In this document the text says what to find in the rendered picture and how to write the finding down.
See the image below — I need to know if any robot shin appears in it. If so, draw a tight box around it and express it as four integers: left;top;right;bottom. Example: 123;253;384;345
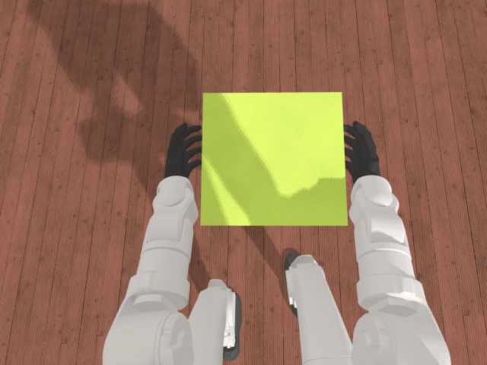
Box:
291;255;326;278
199;279;235;347

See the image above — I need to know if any left robot upper arm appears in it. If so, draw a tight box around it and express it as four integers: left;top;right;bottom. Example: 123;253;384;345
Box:
103;309;194;365

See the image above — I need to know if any robot right shin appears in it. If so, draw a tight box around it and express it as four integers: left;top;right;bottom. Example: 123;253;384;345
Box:
291;255;326;278

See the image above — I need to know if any right robot forearm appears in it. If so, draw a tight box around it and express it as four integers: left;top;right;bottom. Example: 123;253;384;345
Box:
349;175;451;365

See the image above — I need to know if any right robot upper arm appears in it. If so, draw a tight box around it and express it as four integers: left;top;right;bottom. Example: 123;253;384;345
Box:
351;311;450;365

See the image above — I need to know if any left robot forearm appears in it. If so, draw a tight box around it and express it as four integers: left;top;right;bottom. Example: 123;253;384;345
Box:
103;176;199;354

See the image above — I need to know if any robot left shin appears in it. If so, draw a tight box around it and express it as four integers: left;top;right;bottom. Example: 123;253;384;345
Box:
199;279;235;347

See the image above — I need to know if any carton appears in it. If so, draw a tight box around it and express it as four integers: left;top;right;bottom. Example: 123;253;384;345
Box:
200;92;348;226

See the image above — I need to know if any right robot hand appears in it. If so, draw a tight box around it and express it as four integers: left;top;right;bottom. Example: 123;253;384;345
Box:
343;121;380;184

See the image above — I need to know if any left robot hand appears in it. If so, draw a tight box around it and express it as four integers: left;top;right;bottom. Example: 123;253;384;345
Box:
164;122;202;179

